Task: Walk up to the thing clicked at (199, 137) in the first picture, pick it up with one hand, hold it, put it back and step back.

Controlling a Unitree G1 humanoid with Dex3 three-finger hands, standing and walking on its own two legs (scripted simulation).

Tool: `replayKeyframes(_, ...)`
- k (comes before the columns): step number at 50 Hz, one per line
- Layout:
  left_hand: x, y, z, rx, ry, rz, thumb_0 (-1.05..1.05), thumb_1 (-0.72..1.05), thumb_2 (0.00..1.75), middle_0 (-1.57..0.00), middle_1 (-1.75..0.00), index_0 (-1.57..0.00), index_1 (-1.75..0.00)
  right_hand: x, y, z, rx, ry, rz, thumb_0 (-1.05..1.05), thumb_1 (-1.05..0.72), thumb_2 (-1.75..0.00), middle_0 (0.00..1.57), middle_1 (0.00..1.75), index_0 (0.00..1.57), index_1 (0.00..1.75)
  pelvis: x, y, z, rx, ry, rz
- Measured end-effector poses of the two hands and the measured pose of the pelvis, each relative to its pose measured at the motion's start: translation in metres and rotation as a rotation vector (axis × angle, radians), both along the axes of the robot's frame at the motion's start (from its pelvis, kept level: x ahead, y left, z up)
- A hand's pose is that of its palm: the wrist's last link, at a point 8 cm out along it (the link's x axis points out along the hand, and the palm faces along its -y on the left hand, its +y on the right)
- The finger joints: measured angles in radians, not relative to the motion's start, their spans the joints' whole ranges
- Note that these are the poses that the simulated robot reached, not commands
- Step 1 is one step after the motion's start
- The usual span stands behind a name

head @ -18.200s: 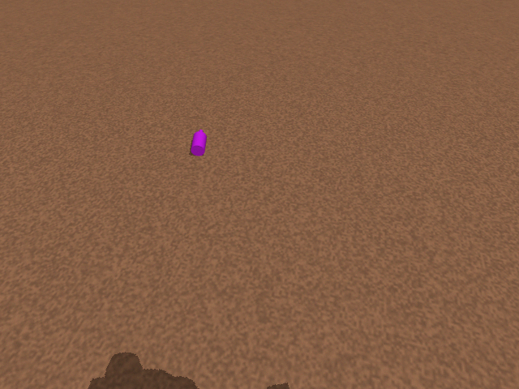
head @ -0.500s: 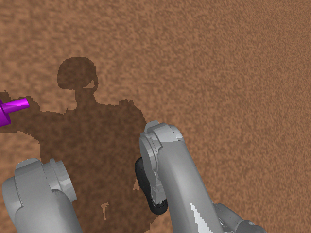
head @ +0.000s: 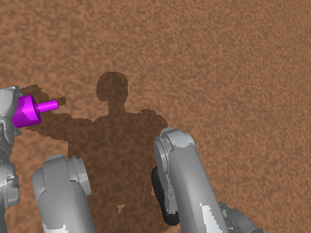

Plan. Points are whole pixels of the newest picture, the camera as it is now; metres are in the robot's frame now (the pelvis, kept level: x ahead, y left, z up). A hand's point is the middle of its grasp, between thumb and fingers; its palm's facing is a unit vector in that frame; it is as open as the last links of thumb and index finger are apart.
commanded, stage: settle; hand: left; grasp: from above
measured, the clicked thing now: (19, 112) +0.44 +0.28 -0.22
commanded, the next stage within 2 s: lift in 0.42 s
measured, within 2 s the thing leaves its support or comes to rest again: neither
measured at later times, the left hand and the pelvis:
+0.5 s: hand out of the picture +0.42 +0.30 -0.12, palm faces -0.44 -0.12 -0.89, open 10.8 cm; pelvis -0.01 -0.01 +0.03, yaw +4 degrees
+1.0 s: hand out of the picture +0.38 +0.32 -0.03, palm faces -0.45 -0.13 -0.89, open 10.8 cm; pelvis -0.02 -0.01 +0.10, yaw +6 degrees
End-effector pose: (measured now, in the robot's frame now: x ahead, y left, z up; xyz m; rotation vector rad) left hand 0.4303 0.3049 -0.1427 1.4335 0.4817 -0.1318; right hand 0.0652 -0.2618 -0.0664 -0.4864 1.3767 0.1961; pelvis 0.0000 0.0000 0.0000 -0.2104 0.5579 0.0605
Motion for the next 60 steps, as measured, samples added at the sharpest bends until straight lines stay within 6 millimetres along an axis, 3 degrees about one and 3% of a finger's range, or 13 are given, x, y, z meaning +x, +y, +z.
replayKeyframes(12, -0.006, 0.000, 0.054, 0.024, 0.081, 0.005, -0.01, -0.11, 0.47, -0.71, -0.49, -0.72, -0.47, 0.017, -0.011, -0.001, 0.013, -0.060, -0.056, 0.00, -0.92, -0.90, 0.20, 0.30, 0.20, 0.30, -0.007, -0.007, 0.020, 0.046, 0.022, 0.023)
replayKeyframes(30, -0.008, -0.001, 0.085, 0.024, 0.052, -0.034, -0.01, -0.12, 0.48, -0.73, -0.46, -0.74, -0.44, -0.010, -0.022, 0.014, -0.073, -0.023, -0.133, 0.00, -0.92, -0.90, 0.20, 0.30, 0.20, 0.30, -0.014, -0.013, 0.037, 0.066, 0.026, 0.033)
replayKeyframes(38, -0.012, 0.004, 0.108, 0.020, 0.064, 0.002, -0.01, -0.11, 0.46, -0.73, -0.45, -0.75, -0.42, -0.010, -0.016, 0.026, -0.071, -0.033, -0.177, 0.00, -0.92, -0.90, 0.20, 0.30, 0.20, 0.30, -0.015, -0.010, 0.053, 0.063, 0.036, 0.042)
replayKeyframes(48, -0.037, 0.014, 0.158, 0.017, 0.082, -0.013, -0.01, -0.11, 0.46, -0.73, -0.45, -0.74, -0.42, 0.014, -0.008, 0.055, -0.061, -0.104, -0.200, 0.00, -0.91, -0.90, 0.20, 0.30, 0.20, 0.30, -0.016, -0.006, 0.087, 0.065, 0.039, 0.056)
replayKeyframes(60, -0.074, 0.015, 0.236, 0.004, 0.061, -0.009, -0.01, -0.11, 0.48, -0.72, -0.46, -0.74, -0.44, 0.062, 0.005, 0.112, -0.038, -0.229, -0.180, 0.00, -0.91, -0.90, 0.20, 0.30, 0.20, 0.30, -0.016, -0.004, 0.147, 0.080, 0.017, 0.079)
